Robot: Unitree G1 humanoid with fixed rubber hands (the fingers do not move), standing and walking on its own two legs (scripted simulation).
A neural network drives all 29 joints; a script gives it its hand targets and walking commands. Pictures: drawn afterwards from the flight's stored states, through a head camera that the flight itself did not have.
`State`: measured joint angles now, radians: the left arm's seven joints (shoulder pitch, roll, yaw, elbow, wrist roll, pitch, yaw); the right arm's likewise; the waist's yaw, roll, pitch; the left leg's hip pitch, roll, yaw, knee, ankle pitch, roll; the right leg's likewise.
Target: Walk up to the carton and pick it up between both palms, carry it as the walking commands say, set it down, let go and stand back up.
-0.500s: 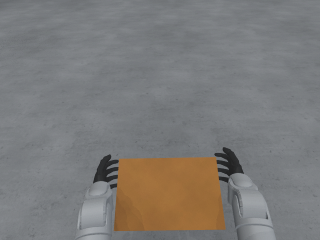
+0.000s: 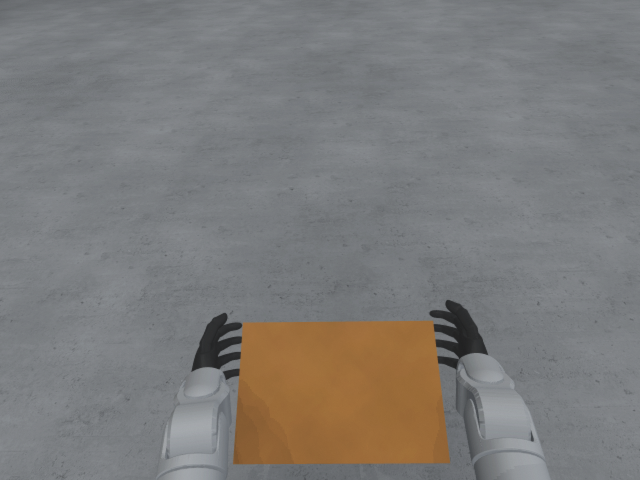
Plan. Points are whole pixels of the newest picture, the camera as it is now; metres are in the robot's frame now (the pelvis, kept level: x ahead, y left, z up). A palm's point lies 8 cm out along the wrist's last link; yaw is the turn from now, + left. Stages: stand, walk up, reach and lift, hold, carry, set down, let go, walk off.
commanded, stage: carry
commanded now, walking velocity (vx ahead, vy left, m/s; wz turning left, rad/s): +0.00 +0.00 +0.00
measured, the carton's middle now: (337, 389) +0.28 +0.00 -0.07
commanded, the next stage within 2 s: hold in 0.04 s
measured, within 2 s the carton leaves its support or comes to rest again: neither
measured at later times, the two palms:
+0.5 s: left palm (183, 352) +0.29 +0.19 +0.05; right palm (452, 329) +0.29 -0.15 +0.06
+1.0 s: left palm (193, 373) +0.30 +0.19 -0.02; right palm (432, 347) +0.32 -0.14 -0.02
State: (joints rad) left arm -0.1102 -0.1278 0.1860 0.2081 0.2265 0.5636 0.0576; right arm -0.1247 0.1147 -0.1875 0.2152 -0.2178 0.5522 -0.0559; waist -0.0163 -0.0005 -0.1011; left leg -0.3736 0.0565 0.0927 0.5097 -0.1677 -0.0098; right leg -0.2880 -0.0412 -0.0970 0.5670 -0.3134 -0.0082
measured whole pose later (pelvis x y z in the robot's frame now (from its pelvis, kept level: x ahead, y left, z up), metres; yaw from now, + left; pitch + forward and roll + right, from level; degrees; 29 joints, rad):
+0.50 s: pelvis +0.00 +0.02 +0.01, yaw -6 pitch -7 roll +1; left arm -0.26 -0.14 0.34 0.28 0.33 0.71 -0.01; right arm -0.33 0.14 -0.32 0.41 -0.31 0.62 0.05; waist 0.08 -0.04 -0.01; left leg -0.07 0.00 0.05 0.33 -0.12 0.00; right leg -0.03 -0.01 0.05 0.40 -0.24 -0.01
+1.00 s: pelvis +0.01 +0.01 +0.00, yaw -5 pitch +6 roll +1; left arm -0.25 -0.14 0.38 0.36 0.33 0.48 -0.03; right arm -0.33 0.14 -0.34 0.52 -0.31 0.40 0.04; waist 0.09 -0.02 -0.01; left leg -0.40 0.01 0.01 0.46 -0.17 -0.01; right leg -0.34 0.02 0.07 0.52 -0.27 -0.01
